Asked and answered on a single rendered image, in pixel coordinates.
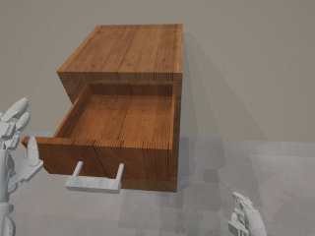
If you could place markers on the drawer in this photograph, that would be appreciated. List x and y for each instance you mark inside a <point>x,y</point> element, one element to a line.
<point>111,124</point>

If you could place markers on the handle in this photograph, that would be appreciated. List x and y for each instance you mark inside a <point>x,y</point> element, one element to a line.
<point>94,185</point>

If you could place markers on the left robot forearm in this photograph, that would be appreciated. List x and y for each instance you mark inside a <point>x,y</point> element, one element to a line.
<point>7,224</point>

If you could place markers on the right robot hand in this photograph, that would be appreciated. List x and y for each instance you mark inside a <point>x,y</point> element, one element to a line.
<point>251,222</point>

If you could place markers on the cabinet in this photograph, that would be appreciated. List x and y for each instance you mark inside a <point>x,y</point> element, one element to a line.
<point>131,54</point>

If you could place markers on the left robot hand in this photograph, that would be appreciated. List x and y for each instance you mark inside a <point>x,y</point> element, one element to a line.
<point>12,123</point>

